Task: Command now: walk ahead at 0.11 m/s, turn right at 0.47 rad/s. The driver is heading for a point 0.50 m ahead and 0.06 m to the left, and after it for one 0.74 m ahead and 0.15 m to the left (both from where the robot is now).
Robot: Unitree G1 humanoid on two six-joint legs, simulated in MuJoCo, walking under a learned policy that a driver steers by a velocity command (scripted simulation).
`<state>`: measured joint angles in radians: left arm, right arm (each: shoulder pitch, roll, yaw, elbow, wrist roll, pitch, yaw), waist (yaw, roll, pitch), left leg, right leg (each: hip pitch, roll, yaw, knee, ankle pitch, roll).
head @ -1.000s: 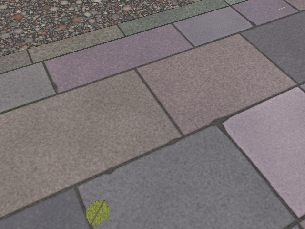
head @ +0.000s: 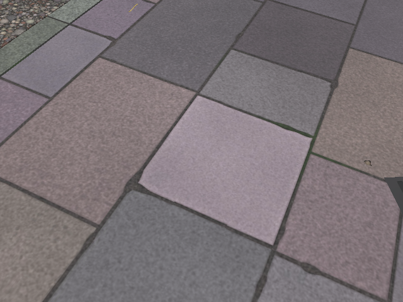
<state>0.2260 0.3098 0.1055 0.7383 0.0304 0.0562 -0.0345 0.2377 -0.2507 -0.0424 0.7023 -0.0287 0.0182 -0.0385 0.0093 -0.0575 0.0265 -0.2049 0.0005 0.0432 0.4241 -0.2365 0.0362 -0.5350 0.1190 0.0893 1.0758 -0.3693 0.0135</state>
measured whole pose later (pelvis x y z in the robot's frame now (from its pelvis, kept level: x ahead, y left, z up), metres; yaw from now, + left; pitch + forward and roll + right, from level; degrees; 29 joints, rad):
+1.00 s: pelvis +0.35 -0.01 +0.00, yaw +1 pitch +0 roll +0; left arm 0.15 0.26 0.02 0.81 0.04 -0.03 0.00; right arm 0.35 -0.25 -0.04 0.86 0.00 -0.05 0.02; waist -0.03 -0.03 0.08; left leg -0.19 -0.09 -0.01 0.35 -0.16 0.10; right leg -0.59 -0.05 0.03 0.96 -0.24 0.02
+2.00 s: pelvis +0.41 -0.01 +0.00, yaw +37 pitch +1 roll -2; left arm 0.18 0.31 0.06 0.74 0.02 0.07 0.01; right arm 0.25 -0.30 -0.06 0.70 -0.01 0.04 0.00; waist -0.01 -0.02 0.06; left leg -0.24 -0.11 -0.14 0.42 -0.19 0.08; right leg -0.46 0.00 0.05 0.92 -0.38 0.05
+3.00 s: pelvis +0.41 -0.03 +0.00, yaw +44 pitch -2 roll +0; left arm 0.24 0.24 0.01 1.05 0.01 0.02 0.02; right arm 0.21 -0.23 0.01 1.07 -0.01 0.00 -0.04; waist 0.02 -0.01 0.04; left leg -0.09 -0.06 -0.07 0.37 -0.24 0.04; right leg -0.16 0.01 0.03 0.38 -0.18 0.00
